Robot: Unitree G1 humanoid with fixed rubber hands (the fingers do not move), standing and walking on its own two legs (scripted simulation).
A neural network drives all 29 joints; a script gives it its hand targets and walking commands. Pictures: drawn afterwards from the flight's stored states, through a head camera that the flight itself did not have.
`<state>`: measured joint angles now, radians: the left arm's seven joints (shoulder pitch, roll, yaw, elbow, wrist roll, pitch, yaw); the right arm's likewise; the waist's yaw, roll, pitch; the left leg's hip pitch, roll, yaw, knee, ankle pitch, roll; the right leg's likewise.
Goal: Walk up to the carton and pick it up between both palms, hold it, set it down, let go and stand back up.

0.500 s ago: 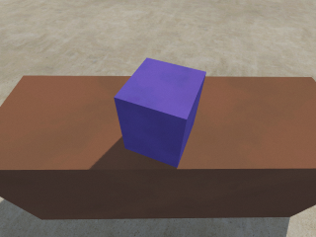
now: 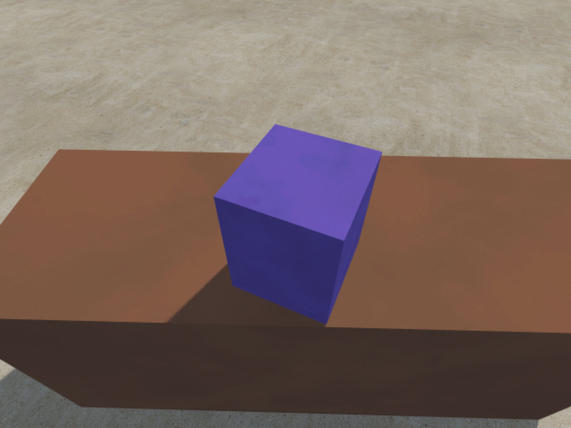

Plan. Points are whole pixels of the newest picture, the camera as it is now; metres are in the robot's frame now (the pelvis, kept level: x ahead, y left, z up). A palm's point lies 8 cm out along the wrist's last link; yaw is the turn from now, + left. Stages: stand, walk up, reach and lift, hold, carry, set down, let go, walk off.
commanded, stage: walk up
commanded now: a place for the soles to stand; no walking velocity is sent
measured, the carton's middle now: (300, 224) +0.47 -0.02 +0.00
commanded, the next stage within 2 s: reach and lift in 1.24 s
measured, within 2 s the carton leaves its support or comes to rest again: neither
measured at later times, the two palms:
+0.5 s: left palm out of the picture +0.02 +0.25 -0.13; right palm out of the picture +0.03 -0.25 -0.13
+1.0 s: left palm out of the picture +0.05 +0.24 -0.13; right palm out of the picture +0.09 -0.26 -0.13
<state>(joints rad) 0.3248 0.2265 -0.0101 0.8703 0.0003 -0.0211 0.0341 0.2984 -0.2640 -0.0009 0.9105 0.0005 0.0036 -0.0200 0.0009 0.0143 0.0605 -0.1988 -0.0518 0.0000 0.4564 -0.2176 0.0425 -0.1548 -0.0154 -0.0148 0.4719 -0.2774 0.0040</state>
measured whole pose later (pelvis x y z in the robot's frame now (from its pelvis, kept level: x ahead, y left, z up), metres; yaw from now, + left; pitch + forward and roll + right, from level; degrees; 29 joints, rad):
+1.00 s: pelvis +0.03 +0.00 +0.00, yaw +3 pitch -2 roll +0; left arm 0.35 0.22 0.00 0.86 0.02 -0.01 0.04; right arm 0.29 -0.25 0.00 0.89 0.00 0.00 -0.03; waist -0.01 0.01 0.05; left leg -0.19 -0.07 -0.05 0.51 -0.28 0.04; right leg -0.11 -0.03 -0.06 0.50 -0.35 0.00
